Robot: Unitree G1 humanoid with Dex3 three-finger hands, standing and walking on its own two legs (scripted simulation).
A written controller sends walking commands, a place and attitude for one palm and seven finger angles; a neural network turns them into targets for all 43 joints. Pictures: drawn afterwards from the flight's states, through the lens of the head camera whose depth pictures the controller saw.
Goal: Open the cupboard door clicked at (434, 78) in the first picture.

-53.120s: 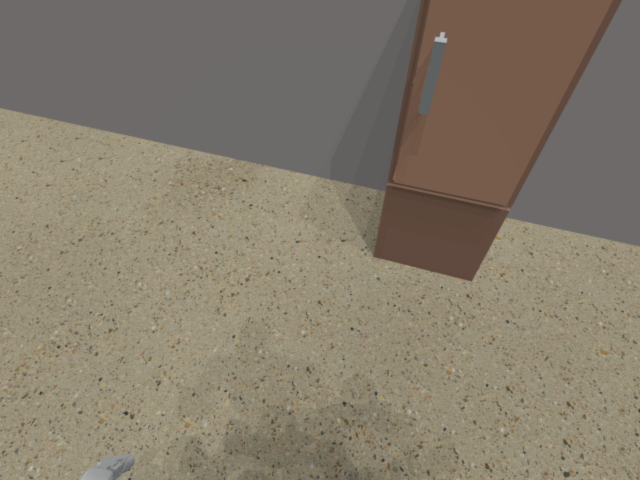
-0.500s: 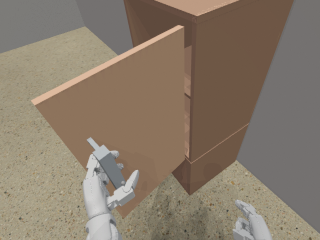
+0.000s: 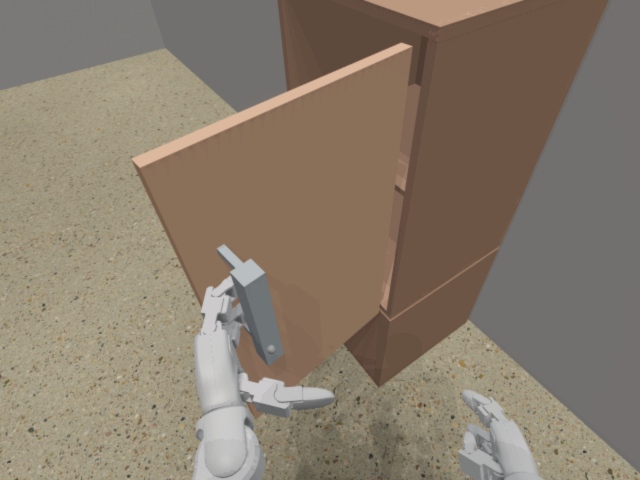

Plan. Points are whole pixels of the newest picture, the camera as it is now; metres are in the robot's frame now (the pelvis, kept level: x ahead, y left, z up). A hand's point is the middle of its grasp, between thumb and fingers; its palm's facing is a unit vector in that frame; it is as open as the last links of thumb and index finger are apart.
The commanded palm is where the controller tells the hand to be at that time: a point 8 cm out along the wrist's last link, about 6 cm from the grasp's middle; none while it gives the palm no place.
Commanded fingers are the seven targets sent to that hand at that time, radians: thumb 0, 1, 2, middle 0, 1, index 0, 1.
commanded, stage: slide the hand sideways off the handle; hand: left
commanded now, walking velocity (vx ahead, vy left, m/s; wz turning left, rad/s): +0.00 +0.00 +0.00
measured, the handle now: (249, 306) +0.31 +0.10 +0.08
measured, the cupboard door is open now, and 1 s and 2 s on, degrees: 98 100 100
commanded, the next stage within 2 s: draw the hand back to the body in 1.30 s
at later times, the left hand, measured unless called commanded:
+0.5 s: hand (263, 378) +0.22 +0.07 +0.09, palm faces -0.11 -0.99 +0.01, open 16.4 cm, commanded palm +0.18 +0.11 +0.08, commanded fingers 0.00 -0.50 0.30 -0.15 -0.30 -0.15 -0.30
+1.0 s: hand (224, 411) +0.18 +0.10 +0.09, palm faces -0.01 -1.00 +0.04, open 16.1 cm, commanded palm +0.14 +0.15 +0.08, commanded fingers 0.00 -0.50 0.30 -0.15 -0.30 -0.15 -0.30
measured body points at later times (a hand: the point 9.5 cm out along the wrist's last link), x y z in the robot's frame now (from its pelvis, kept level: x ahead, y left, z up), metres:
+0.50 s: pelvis -0.02 +0.05 -0.01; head -0.01 +0.05 +0.44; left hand +0.22 +0.13 +0.09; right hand +0.15 -0.16 -0.08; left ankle +0.04 +0.14 -0.69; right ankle -0.03 -0.07 -0.69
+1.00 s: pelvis +0.00 +0.04 -0.01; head +0.02 +0.03 +0.43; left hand +0.18 +0.16 +0.09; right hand +0.19 -0.17 -0.07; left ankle +0.04 +0.14 -0.69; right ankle -0.03 -0.07 -0.69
